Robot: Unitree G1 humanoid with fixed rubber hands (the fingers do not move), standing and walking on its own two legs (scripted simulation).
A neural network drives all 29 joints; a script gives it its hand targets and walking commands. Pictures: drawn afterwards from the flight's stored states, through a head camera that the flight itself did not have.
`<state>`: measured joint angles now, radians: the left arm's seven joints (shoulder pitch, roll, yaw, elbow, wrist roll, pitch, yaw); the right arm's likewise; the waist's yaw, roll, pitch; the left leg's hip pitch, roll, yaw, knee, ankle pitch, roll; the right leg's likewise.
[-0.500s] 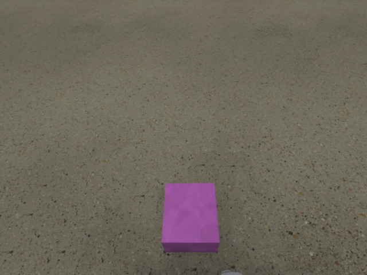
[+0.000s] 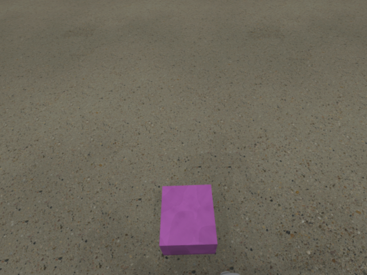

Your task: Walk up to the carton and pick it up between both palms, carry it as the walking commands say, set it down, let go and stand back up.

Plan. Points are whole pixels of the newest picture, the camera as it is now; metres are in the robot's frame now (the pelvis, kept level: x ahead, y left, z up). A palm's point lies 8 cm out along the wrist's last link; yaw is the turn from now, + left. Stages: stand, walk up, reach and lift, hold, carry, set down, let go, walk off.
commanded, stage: walk up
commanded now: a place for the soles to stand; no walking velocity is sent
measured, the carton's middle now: (187, 218) +0.50 +0.04 -0.66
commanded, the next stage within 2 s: none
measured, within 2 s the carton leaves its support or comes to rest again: neither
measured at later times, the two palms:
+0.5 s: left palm out of the picture +0.08 +0.32 -0.09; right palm out of the picture +0.07 -0.30 -0.11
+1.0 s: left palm out of the picture +0.09 +0.31 -0.09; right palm out of the picture +0.07 -0.31 -0.11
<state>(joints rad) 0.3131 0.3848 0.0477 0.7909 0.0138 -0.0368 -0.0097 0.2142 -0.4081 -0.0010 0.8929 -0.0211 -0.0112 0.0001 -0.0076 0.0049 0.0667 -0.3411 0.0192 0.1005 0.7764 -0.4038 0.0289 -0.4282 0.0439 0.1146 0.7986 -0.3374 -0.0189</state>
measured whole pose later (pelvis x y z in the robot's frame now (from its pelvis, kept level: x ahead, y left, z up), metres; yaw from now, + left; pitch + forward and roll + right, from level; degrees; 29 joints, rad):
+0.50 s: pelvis +0.00 +0.01 +0.00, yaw -1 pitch -2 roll +1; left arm 0.31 0.38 0.05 0.79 0.01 -0.03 -0.01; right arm 0.21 -0.41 0.00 0.89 -0.02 -0.01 0.00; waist -0.01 0.00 0.07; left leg -0.33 0.01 0.11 0.77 -0.41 0.03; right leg -0.43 0.05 0.14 0.80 -0.34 -0.02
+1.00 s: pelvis +0.01 +0.01 +0.00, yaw -2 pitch -2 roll +2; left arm 0.31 0.38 0.05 0.79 0.01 -0.04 -0.01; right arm 0.20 -0.40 0.00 0.89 -0.01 -0.01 0.00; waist -0.01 0.00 0.07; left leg -0.32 0.01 0.12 0.76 -0.42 0.03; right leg -0.43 0.05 0.14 0.80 -0.34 -0.02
